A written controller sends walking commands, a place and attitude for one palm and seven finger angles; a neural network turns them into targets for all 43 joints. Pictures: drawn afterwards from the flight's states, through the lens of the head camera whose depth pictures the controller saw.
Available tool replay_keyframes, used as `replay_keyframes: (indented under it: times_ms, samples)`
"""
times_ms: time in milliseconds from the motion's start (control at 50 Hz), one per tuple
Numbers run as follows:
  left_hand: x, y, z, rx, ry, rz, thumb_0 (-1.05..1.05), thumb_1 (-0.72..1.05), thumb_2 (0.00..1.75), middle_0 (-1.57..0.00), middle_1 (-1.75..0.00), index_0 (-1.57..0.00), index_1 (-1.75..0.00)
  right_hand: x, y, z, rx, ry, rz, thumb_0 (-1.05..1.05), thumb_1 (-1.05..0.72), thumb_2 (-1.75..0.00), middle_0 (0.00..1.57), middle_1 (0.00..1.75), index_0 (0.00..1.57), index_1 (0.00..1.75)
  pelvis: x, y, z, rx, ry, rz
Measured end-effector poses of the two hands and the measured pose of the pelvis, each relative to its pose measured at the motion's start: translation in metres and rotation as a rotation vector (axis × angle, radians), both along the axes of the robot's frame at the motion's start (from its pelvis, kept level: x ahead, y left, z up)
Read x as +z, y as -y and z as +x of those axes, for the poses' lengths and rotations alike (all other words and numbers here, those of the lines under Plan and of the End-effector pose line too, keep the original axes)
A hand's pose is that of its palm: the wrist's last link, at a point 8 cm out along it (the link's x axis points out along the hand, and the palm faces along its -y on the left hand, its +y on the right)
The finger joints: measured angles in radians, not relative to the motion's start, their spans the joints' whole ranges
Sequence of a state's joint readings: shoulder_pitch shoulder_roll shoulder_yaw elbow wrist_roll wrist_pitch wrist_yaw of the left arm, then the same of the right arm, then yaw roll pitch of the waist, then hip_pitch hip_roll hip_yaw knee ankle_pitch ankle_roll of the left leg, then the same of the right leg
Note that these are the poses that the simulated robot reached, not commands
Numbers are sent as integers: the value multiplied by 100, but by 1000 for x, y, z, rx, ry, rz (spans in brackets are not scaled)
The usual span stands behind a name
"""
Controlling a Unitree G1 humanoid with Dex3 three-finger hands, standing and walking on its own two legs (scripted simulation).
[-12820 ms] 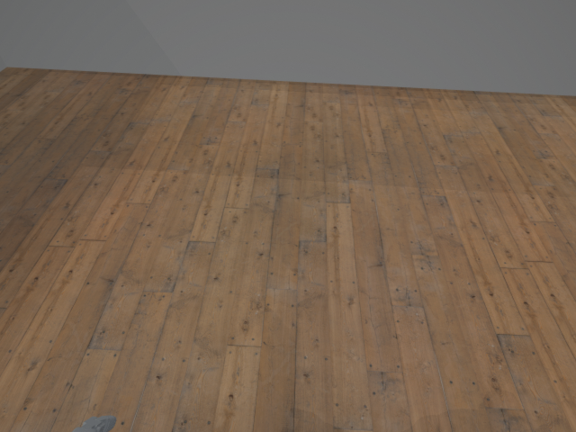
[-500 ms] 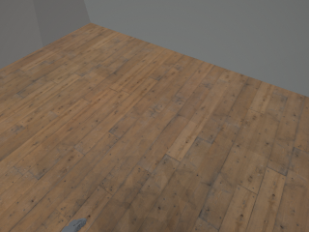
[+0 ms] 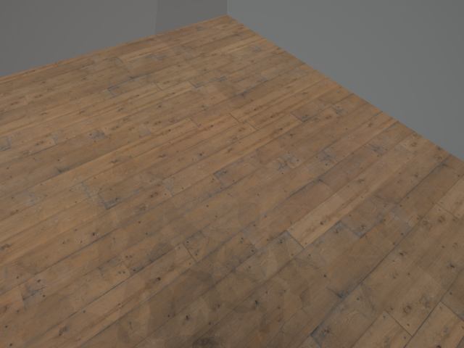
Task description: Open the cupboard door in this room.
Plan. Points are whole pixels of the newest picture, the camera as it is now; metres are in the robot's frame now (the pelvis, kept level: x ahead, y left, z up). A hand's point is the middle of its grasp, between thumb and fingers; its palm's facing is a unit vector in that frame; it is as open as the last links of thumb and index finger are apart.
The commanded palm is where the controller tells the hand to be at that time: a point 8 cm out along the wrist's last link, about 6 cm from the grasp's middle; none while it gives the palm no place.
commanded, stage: turn or walk to find it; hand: left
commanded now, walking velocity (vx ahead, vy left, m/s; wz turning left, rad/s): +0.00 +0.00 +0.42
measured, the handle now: out of the picture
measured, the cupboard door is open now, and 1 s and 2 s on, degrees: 0 0 0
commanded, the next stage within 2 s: none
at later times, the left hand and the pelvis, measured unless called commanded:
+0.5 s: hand out of the picture +0.03 +0.19 -0.14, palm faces +0.21 -0.94 -0.27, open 7.4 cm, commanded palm none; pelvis -0.02 -0.02 +0.00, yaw +12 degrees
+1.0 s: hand out of the picture -0.09 +0.23 -0.17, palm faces +0.44 -0.87 -0.25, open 7.4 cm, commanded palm none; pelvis -0.04 +0.02 +0.01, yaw +24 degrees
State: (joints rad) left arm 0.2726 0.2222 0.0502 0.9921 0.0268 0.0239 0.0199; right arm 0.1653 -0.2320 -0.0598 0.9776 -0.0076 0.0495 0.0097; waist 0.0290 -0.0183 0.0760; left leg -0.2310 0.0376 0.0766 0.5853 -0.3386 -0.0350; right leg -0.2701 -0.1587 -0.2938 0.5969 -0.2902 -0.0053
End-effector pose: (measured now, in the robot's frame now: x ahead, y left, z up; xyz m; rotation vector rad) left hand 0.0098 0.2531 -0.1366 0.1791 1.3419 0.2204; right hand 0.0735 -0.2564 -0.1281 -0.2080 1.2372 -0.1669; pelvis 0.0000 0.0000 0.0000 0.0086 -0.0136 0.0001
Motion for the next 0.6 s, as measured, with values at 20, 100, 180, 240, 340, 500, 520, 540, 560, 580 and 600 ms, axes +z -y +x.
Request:
replay_keyframes:
  times_ms: [20, 100, 180, 240, 340, 500, 520, 540, 560, 580, 600]
  samples:
    - [-6, -7, -6, 17, -9, -3, 0, 90, 90, -20, -30, -21, -30, 0, -5, 7, 17, 25, -8, 1, -91, -90, 20, 30, 19, 30, -4, -5, -1, 10, -2, -7]
    - [-8, -24, -19, 56, -41, -1, 1, 91, 90, -20, -30, -20, -30, 10, -26, 22, 67, 73, -14, 1, -91, -90, 20, 30, 19, 30, 0, -13, -6, 33, 6, -5]
    - [2, -29, -13, 75, 11, -4, 1, 91, 90, -20, -30, -20, -30, 16, -39, 26, 103, 74, -3, 1, -91, -90, 20, 30, 20, 30, 8, -16, -9, 64, 4, -16]
    - [9, -26, -4, 78, 57, 1, 1, 91, 90, -20, -30, -20, -30, 15, -42, 26, 115, 74, 13, 1, -90, -90, 20, 30, 20, 30, 10, -15, -11, 84, 3, -15]
    - [17, -12, 14, 74, 126, 17, 1, 91, 90, -20, -30, -20, -30, 5, -32, 18, 120, 51, 39, 1, -90, -90, 20, 30, 20, 30, 8, -3, -16, 122, -1, -8]
    - [26, 22, 4, 109, 194, 49, 0, 91, 90, -20, -30, -20, -30, -17, 1, 4, 138, -34, 57, 1, -91, -90, 20, 30, 20, 30, 2, 22, -22, 204, 1, 7]
    - [28, 25, -2, 122, 186, 48, 0, 90, 90, -20, -30, -20, -30, -16, 4, 4, 145, -45, 55, 1, -91, -90, 20, 30, 20, 30, 4, 23, -23, 214, 3, 10]
    - [28, 27, -7, 133, 175, 46, 0, 90, 90, -20, -30, -20, -30, -15, 6, 3, 151, -54, 52, 1, -91, -90, 20, 30, 20, 30, 5, 23, -23, 224, 3, 11]
    - [28, 29, -13, 143, 165, 43, 0, 90, 90, -20, -30, -20, -30, -14, 8, 2, 158, -62, 49, 1, -91, -90, 20, 30, 20, 30, 6, 24, -23, 235, 3, 13]
    - [28, 31, -18, 154, 155, 40, 0, 90, 90, -20, -30, -20, -30, -13, 9, 1, 166, -70, 46, 1, -91, -90, 20, 30, 20, 30, 7, 24, -24, 245, 3, 14]
    - [27, 32, -23, 165, 146, 36, 0, 90, 90, -20, -30, -20, -30, -11, 10, 1, 173, -79, 41, 1, -91, -90, 20, 30, 19, 30, 8, 24, -24, 257, 2, 16]
